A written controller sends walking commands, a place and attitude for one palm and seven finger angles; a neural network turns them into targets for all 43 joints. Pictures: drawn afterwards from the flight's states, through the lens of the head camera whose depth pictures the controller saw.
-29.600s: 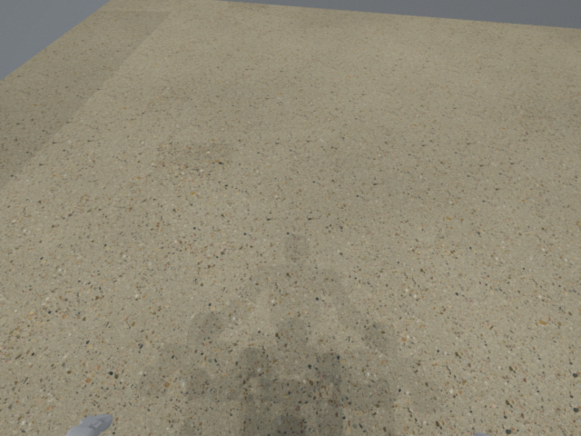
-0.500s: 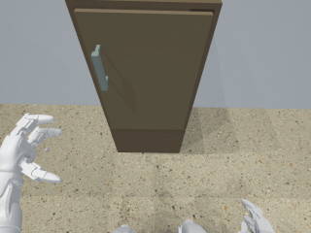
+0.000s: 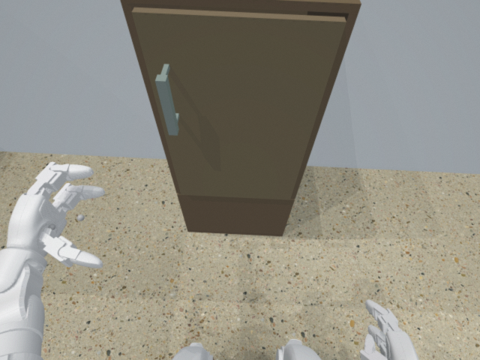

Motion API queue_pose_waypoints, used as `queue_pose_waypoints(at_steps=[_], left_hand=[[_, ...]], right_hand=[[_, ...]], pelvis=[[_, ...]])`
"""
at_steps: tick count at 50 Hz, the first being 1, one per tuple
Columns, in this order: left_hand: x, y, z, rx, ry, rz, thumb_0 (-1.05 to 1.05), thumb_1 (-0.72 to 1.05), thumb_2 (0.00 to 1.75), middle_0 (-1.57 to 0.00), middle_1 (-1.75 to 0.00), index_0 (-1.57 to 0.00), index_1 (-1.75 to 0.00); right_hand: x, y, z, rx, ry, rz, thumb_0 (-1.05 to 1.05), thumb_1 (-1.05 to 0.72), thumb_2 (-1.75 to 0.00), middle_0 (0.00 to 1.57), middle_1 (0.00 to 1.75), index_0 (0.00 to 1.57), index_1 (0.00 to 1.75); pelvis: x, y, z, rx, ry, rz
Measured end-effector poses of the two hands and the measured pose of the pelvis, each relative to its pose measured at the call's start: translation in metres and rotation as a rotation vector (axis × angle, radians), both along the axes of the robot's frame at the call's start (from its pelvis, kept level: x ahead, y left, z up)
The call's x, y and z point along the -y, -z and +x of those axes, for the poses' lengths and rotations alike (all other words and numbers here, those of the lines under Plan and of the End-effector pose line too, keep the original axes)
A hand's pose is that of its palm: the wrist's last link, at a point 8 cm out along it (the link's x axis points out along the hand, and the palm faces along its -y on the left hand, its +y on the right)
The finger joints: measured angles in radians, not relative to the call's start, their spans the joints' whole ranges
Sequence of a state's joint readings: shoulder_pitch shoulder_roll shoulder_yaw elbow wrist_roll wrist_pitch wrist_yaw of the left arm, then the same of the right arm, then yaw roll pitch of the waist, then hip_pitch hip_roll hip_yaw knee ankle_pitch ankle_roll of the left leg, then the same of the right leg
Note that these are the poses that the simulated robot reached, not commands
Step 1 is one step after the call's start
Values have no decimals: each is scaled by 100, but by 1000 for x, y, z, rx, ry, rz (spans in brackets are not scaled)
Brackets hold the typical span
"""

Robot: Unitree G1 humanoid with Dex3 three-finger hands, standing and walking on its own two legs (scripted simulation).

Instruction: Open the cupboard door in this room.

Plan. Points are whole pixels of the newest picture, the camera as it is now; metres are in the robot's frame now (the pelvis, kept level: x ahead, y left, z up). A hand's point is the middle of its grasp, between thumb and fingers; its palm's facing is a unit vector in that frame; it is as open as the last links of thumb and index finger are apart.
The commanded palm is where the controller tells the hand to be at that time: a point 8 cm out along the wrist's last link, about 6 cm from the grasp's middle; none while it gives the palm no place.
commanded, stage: move the hooked fingers beside the handle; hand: left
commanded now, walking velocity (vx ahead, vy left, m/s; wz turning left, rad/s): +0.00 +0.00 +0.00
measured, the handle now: (170, 101) +0.60 +0.19 +0.05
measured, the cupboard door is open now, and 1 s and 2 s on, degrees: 0 0 0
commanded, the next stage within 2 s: none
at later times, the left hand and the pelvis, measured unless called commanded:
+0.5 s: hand (107, 174) +0.40 +0.26 +0.06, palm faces +0.02 -1.00 -0.03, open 14.0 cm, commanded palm +0.38 +0.31 +0.06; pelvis +0.00 +0.00 -0.01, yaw -2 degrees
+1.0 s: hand (120, 143) +0.47 +0.26 +0.06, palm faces +0.00 -1.00 -0.03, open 14.0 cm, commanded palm +0.45 +0.30 +0.05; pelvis -0.01 +0.01 -0.02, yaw -2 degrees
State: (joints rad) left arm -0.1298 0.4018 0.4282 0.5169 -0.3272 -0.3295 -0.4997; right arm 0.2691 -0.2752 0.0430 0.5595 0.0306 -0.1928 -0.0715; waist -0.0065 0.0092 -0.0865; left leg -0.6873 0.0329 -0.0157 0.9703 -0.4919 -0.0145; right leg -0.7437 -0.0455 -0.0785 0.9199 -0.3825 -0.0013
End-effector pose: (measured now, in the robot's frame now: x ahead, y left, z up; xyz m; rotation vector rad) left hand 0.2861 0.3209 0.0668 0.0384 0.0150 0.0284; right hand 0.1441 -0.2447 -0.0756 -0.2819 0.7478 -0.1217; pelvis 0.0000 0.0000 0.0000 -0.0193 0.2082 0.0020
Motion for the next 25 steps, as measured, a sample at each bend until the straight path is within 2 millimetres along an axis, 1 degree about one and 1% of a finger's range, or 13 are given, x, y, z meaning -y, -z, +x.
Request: queue_pose_waypoints(at_steps=[6, 12, 19, 25], left_hand=[[9, 0, 27, 2, 28, 1, -1, -50, 30, -30, -120, -30, -120], [13, 1, 52, -12, 21, -2, -1, -50, 30, -30, -120, -30, -120], [15, -1, 72, -3, 18, 4, -1, -50, 30, -30, -120, -30, -120], [11, 5, 88, -24, 5, -8, -1, -50, 30, -30, -120, -30, -120]], right_hand=[[4, 4, -9, -32, 19, -10, 2, -91, -90, 20, 30, 20, 30], [9, 9, -27, -88, 57, -9, 2, -91, -90, 20, 30, 20, 30], [17, 17, -54, -183, 104, -11, 1, -91, -90, 20, 30, 20, 30], [24, 21, -72, -256, 135, -27, 1, -91, -90, 20, 30, 20, 30]], pelvis=[[0, 2, -2, -13, 3, 1], [1, 3, -2, -30, 15, 4], [2, 3, 0, -50, 26, 7], [3, 5, 0, -67, 30, 7]])
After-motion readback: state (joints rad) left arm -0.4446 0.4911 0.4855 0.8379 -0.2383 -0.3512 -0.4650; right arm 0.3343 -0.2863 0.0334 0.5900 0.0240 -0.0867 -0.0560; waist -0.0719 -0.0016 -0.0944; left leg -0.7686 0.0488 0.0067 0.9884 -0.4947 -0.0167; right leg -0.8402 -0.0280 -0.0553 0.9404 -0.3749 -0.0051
